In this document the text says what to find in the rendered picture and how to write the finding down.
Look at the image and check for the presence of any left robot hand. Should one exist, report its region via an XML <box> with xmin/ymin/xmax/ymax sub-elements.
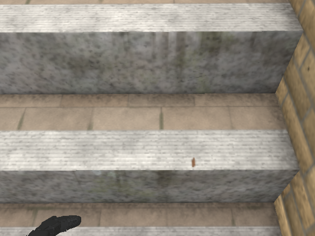
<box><xmin>27</xmin><ymin>215</ymin><xmax>82</xmax><ymax>236</ymax></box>

